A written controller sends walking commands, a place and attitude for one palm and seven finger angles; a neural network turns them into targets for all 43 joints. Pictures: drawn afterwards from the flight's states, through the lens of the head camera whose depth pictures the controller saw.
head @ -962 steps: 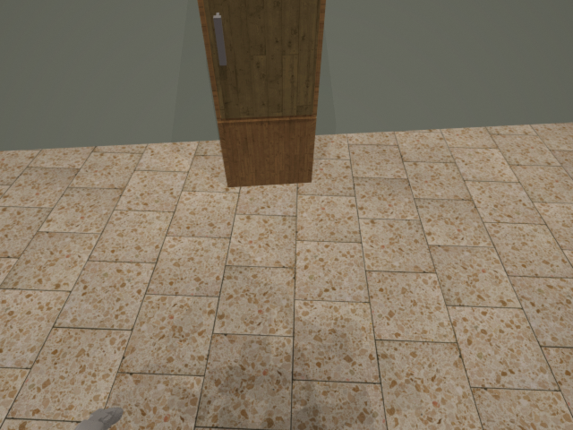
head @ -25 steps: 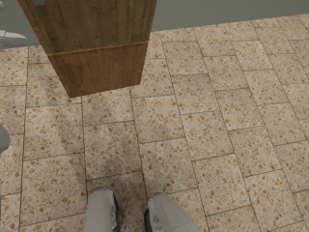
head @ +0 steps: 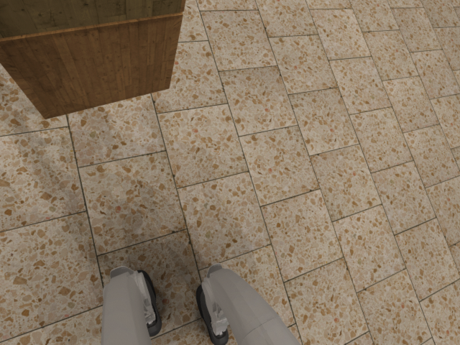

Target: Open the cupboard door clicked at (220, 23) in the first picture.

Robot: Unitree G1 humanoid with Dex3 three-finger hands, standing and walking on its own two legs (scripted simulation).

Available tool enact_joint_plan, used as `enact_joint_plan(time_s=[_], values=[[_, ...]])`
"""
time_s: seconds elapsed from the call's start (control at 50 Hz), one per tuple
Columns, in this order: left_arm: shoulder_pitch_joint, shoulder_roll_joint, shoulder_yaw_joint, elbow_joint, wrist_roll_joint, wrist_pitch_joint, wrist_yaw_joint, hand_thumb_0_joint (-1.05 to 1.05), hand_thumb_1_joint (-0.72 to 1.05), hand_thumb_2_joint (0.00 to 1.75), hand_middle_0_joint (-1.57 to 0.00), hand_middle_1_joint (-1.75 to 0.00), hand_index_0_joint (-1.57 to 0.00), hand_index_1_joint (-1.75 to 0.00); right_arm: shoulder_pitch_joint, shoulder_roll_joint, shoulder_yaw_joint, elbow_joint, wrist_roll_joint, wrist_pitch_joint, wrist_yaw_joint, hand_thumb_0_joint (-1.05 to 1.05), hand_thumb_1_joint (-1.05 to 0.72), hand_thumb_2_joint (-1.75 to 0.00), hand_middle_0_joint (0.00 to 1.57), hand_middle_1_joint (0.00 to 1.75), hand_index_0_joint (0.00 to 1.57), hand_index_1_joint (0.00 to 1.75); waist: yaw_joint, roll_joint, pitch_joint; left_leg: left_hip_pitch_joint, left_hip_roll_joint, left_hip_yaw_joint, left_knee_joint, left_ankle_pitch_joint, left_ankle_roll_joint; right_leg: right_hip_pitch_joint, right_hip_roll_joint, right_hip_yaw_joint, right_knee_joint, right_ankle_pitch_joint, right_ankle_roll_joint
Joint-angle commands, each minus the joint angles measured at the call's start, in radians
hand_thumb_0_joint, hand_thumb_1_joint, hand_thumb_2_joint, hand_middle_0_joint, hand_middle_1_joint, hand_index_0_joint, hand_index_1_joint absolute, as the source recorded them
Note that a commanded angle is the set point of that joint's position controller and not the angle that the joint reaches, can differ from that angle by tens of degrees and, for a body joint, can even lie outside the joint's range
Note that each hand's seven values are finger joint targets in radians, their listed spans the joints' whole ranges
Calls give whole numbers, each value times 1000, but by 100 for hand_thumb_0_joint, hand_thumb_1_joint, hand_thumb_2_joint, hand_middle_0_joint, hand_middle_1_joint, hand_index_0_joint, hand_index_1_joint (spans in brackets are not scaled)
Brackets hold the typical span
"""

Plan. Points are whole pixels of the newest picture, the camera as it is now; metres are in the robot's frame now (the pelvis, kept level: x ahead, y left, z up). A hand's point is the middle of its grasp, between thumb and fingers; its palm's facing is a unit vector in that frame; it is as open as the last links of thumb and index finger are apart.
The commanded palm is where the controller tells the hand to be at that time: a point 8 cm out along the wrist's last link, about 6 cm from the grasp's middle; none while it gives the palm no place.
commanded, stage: move the hooked fingers beside the handle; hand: left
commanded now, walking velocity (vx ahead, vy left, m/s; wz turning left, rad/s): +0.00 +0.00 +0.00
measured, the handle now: out of the picture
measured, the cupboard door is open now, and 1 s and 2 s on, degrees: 0 0 0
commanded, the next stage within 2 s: none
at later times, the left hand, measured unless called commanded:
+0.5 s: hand out of the picture +0.63 +0.30 +0.11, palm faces +0.23 -0.97 +0.02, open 14.0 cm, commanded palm +0.68 +0.25 +0.10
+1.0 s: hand out of the picture +0.60 +0.28 +0.11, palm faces +0.21 -0.98 -0.02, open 14.0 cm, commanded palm +0.68 +0.25 +0.10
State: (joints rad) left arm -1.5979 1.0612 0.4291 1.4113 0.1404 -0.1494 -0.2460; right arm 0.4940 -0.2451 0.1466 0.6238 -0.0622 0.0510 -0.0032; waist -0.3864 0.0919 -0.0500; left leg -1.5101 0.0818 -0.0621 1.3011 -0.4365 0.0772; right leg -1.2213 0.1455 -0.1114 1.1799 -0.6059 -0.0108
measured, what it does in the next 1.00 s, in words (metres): stands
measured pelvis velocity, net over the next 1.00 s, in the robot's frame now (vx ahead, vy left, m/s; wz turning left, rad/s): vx -0.05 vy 0.01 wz -0.03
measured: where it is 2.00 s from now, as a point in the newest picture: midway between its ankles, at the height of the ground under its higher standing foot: (182, 319)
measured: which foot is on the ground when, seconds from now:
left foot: down 0.00-1.00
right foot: down 0.00-1.00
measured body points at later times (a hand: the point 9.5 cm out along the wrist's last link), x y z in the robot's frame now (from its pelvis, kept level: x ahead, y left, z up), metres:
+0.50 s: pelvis -0.02 +0.02 -0.01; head +0.22 +0.10 +0.37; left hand +0.62 +0.36 +0.12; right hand -0.13 -0.20 -0.04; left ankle +0.06 +0.08 -0.61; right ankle -0.03 -0.13 -0.61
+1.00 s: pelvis -0.05 +0.01 -0.02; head +0.18 +0.08 +0.36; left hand +0.59 +0.33 +0.12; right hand -0.15 -0.21 -0.07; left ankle +0.06 +0.08 -0.61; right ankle -0.03 -0.13 -0.61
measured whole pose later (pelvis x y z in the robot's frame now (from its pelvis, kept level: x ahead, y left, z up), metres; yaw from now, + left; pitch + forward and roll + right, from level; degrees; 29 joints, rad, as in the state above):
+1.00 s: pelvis -0.05 +0.01 -0.02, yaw -2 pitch +35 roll -14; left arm -1.64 1.07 0.37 1.44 0.20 -0.12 -0.17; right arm 0.50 -0.27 0.15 0.63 -0.07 -0.05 0.02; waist -0.43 0.11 -0.05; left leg -1.60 0.08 -0.05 1.32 -0.36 0.11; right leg -1.33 0.13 -0.11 1.24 -0.55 0.02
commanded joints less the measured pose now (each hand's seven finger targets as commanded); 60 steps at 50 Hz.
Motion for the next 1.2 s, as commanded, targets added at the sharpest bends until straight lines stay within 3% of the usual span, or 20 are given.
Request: enact_joint_plan(time_s=[0.0,0.04,0.08,0.18,0.32,0.34,0.38,0.4,0.46,0.48,0.58,0.62,0.74,0.82,0.84,0.9,0.92,1.08,1.12,1.18], values=[[-416,169,9,-200,10,-23,5,0,-50,30,-30,-120,-30,-120,344,-257,-87,23,-14,15,-11,0,-90,-90,20,30,20,30,-20,429,-619,977,42,-146,-58,608,-14,-97,-17,-2,-121,397,-16],[-436,173,16,-235,24,-28,19,0,-50,30,-30,-120,-30,-120,360,-255,-91,23,-21,17,-4,0,-90,-90,20,30,20,30,-22,444,-628,1010,49,-165,-63,642,-18,-116,-17,-6,-116,394,-17],[-466,137,-1,-291,34,-36,32,0,-50,30,-30,-120,-30,-120,364,-254,-104,22,-28,17,5,0,-90,-90,20,30,20,30,-23,491,-661,1084,57,-190,-70,666,-32,-150,-17,-9,-114,383,-17],[-495,76,-15,-302,29,-34,44,0,-50,30,-30,-120,-30,-120,380,-256,-119,34,-33,11,20,0,-90,-90,20,30,20,30,-34,513,-668,1157,68,-242,-94,661,-50,-193,-20,-14,-112,367,-16],[-474,75,-23,-204,69,12,80,0,-50,30,-30,-120,-30,-120,380,-266,-108,15,-40,8,31,0,-90,-90,20,30,20,30,-51,458,-563,1034,65,-248,-110,468,-36,-222,-28,-22,-103,314,-16],[-485,72,-24,-210,72,5,87,0,-50,30,-30,-120,-30,-120,377,-263,-107,13,-42,4,33,0,-90,-90,20,30,20,30,-55,477,-555,1035,66,-252,-114,459,-36,-232,-29,-20,-102,309,-16],[-506,67,-39,-232,75,-10,96,0,-50,30,-30,-120,-30,-120,369,-270,-108,12,-44,-2,34,0,-90,-90,20,30,20,30,-62,486,-559,1033,71,-262,-118,408,-38,-250,-32,-19,-96,297,-15],[-505,97,-12,-241,75,-20,101,0,-50,30,-30,-120,-30,-120,375,-273,-109,14,-46,-5,33,0,-90,-90,20,30,20,30,-58,474,-573,1035,73,-269,-119,411,-39,-241,-32,-21,-90,300,-16],[-526,94,-24,-267,80,-43,98,0,-50,30,-30,-120,-30,-120,362,-276,-114,17,-44,-14,36,0,-90,-90,20,30,20,30,-57,528,-595,1076,82,-296,-123,410,-56,-277,-36,-19,-71,296,-15],[-525,57,-53,-256,77,-41,94,0,-50,30,-30,-120,-30,-120,356,-275,-114,19,-41,-17,37,0,-90,-90,20,30,20,30,-64,526,-585,1080,84,-304,-130,379,-56,-292,-36,-19,-72,287,-14],[-517,19,-81,-220,65,-11,81,0,-50,30,-30,-120,-30,-120,343,-284,-112,20,-30,-29,31,0,-90,-90,20,30,20,30,-73,510,-564,1059,90,-328,-159,251,-46,-320,-43,-23,-66,250,-11],[-510,35,-72,-198,64,1,82,0,-50,30,-30,-120,-30,-120,340,-288,-106,22,-31,-38,25,0,-90,-90,20,30,20,30,-75,481,-551,1016,86,-320,-166,192,-38,-314,-43,-24,-63,236,-12],[-525,64,-61,-232,67,-22,108,0,-50,30,-30,-120,-30,-120,318,-288,-97,23,-31,-66,20,0,-90,-90,20,30,20,30,-71,509,-553,982,84,-302,-169,107,-35,-331,-47,-13,-55,203,-15],[-504,98,-57,-219,52,-37,100,0,-50,30,-30,-120,-30,-120,309,-296,-91,28,-21,-83,11,0,-90,-90,20,30,20,30,-70,470,-553,929,81,-274,-177,38,-25,-303,-42,-9,-66,173,-15],[-509,111,-48,-227,51,-44,97,0,-50,30,-30,-120,-30,-120,304,-295,-90,29,-21,-87,11,0,-90,-90,20,30,20,30,-65,498,-557,932,76,-267,-174,49,-27,-303,-43,-5,-64,176,-17],[-484,141,-44,-215,49,-46,85,0,-50,30,-30,-120,-30,-120,299,-299,-86,32,-14,-91,3,0,-90,-90,20,30,20,30,-60,467,-560,910,75,-254,-175,32,-23,-280,-41,-5,-67,168,-14],[-474,120,-57,-203,45,-41,81,0,-50,30,-30,-120,-30,-120,293,-297,-85,30,-10,-94,1,0,-90,-90,20,30,20,30,-61,460,-557,900,71,-248,-173,29,-21,-279,-39,-5,-69,167,-14],[-434,137,-38,-183,4,-42,48,0,-50,30,-30,-120,-30,-120,283,-298,-81,41,2,-109,-21,0,-90,-90,20,30,20,30,-58,405,-559,855,65,-214,-161,47,-13,-242,-36,3,-83,171,-8],[-416,176,-19,-176,-2,-47,42,0,-50,30,-30,-120,-30,-120,282,-297,-76,43,2,-112,-27,0,-90,-90,20,30,20,30,-54,378,-556,808,59,-185,-143,65,-7,-200,-33,9,-89,176,-6],[-401,191,-22,-170,1,-55,36,0,-50,30,-30,-120,-30,-120,275,-297,-73,41,5,-110,-30,0,-90,-90,20,30,20,30,-48,396,-551,804,59,-177,-132,100,-8,-200,-35,11,-84,188,-7]])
